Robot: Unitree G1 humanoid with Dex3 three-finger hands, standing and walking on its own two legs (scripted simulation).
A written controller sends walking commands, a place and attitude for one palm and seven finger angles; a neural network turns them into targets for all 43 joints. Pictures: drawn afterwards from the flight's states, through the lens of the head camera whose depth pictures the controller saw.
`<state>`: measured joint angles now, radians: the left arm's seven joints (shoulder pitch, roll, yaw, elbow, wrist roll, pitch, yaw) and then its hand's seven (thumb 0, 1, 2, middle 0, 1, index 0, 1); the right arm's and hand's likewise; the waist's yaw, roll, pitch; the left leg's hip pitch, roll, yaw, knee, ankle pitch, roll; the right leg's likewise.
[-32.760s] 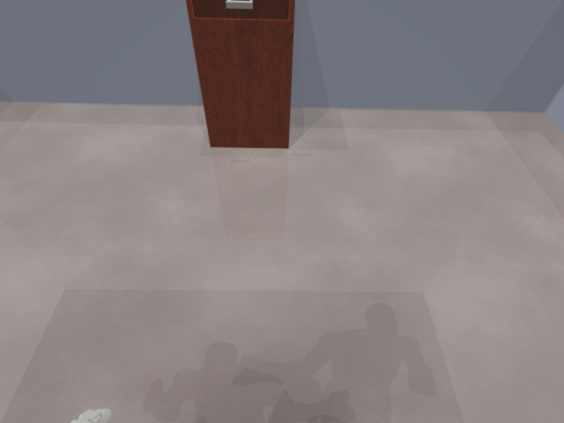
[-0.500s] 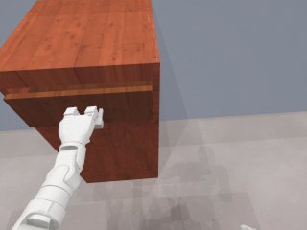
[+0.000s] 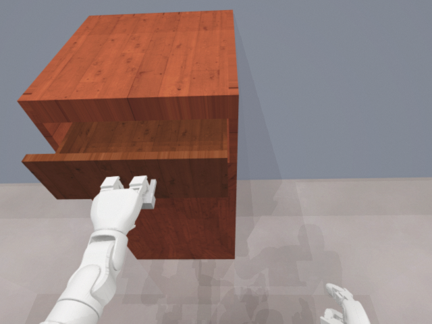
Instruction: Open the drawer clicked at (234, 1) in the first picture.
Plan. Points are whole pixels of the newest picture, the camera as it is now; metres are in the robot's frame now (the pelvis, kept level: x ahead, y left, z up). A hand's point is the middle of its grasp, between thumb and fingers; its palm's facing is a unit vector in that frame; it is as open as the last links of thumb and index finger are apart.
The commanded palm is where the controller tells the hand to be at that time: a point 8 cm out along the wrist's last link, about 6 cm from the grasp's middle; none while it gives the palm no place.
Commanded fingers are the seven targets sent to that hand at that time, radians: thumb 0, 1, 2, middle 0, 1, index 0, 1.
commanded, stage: pull the drawer open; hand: left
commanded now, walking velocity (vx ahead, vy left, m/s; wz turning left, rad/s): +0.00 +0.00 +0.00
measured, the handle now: (129, 192) +0.37 +0.21 +0.03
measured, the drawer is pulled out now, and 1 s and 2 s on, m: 0.11 0.22 0.30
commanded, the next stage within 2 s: open the thumb to release the handle in 1.90 s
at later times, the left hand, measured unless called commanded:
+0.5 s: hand (122, 247) +0.26 +0.20 +0.00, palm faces +0.01 -0.09 -1.00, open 5.7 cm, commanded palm +0.23 +0.20 +0.06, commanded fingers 0.00 0.90 0.90 -0.40 -1.35 -0.40 -1.35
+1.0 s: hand (114, 279) +0.20 +0.19 +0.01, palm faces +0.01 -0.12 -0.99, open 5.8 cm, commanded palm +0.16 +0.21 +0.06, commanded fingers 0.00 0.90 0.90 -0.40 -1.35 -0.40 -1.35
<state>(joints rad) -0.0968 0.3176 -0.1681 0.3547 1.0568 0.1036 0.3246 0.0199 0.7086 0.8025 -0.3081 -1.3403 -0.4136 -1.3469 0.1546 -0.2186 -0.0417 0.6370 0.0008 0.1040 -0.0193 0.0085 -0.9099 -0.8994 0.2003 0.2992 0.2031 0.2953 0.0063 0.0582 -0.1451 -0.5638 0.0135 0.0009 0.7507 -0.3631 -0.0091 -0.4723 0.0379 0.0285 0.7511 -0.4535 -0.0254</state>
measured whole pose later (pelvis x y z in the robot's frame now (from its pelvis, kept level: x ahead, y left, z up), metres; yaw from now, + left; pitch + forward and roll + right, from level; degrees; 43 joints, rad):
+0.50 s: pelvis -0.01 -0.01 +0.00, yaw +0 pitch +8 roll +1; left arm 0.13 0.32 -0.16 0.16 1.05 0.09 0.35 0.03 0.70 0.81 -0.31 -1.35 -0.41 -1.35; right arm 0.15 -0.23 -0.04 0.63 -0.01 0.08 -0.02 0.01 -0.91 -0.90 0.20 0.30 0.20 0.30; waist 0.02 0.06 -0.13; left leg -0.54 0.02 0.01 0.75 -0.36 -0.02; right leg -0.46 0.04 0.03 0.77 -0.45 -0.03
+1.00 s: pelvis -0.01 -0.01 +0.00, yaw -1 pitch +8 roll +1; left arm 0.40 0.33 -0.15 -0.08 1.05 0.06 0.38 0.05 0.69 0.78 -0.31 -1.35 -0.41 -1.35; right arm 0.11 -0.21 -0.02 0.59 -0.02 0.09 0.01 0.01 -0.91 -0.90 0.20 0.30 0.20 0.30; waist 0.04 0.05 -0.13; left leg -0.54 0.02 0.01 0.78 -0.38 -0.02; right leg -0.46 0.05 0.04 0.80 -0.47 -0.04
